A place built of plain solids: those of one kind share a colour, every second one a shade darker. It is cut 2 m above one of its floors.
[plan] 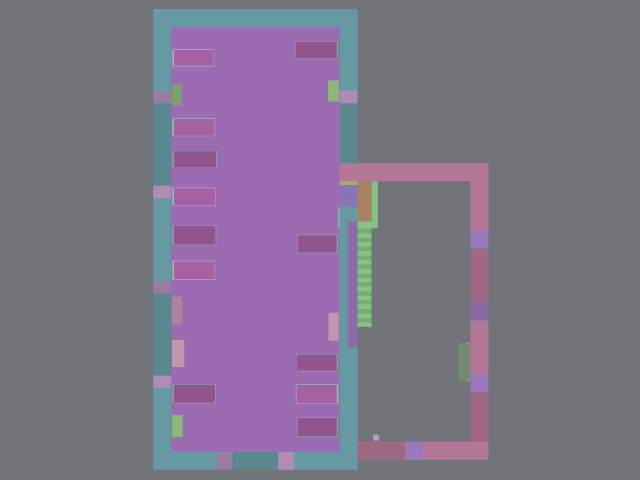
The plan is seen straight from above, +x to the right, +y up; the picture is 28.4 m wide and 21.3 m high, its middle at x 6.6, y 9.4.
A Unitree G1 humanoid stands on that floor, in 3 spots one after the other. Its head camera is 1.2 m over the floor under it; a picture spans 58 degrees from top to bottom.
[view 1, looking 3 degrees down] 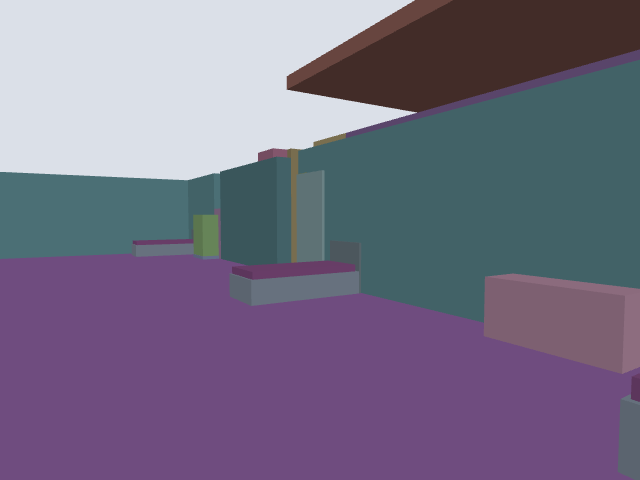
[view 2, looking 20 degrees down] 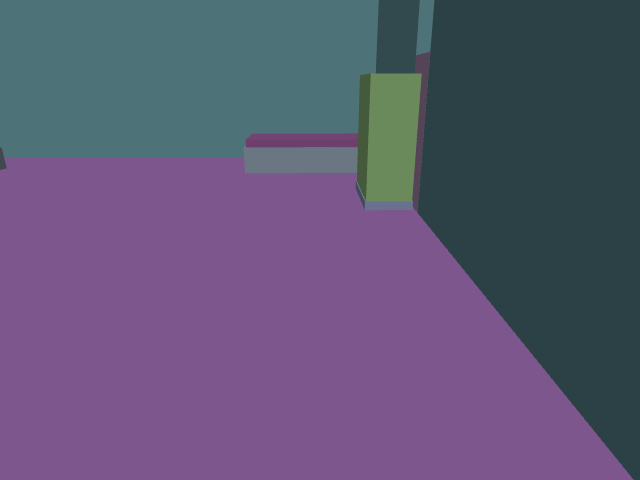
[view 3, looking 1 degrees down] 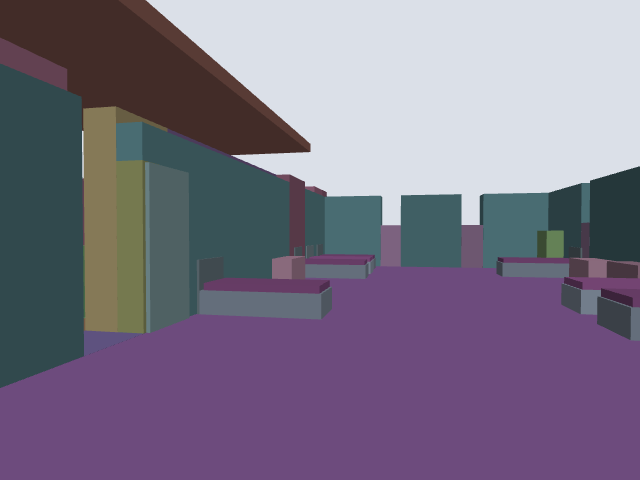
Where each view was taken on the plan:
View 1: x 3.30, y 3.40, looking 58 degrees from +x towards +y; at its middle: door_leaf_wall_head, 7.77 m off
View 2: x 6.44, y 11.39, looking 89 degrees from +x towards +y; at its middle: floor_dorter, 3.51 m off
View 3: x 4.37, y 15.45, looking -78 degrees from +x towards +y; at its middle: wall_dorter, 14.94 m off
